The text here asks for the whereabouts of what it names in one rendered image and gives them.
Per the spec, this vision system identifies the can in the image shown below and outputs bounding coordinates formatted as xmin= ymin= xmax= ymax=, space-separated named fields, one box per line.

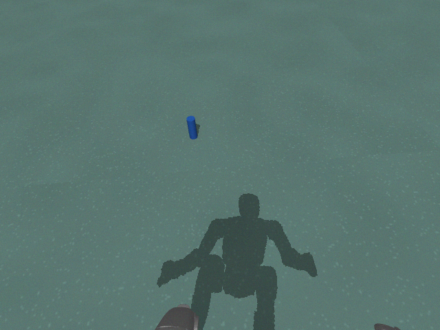
xmin=186 ymin=116 xmax=197 ymax=140

